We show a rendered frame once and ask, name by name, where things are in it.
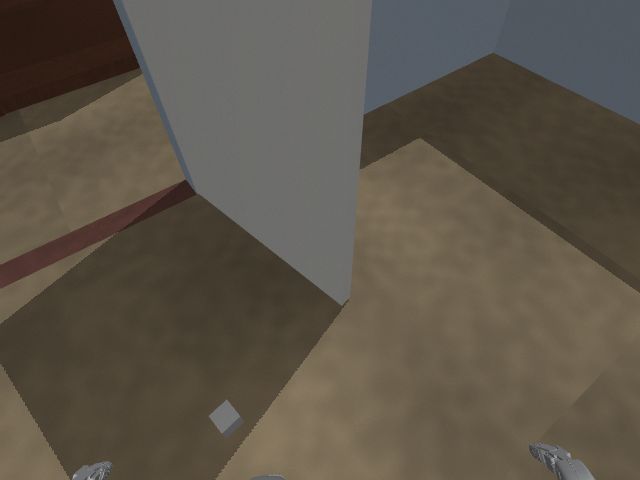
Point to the cube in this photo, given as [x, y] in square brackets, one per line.
[226, 418]

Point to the left robot hand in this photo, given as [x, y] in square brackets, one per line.
[98, 471]

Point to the right robot hand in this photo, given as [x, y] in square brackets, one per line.
[559, 461]

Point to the bookshelf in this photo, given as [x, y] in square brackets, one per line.
[52, 47]

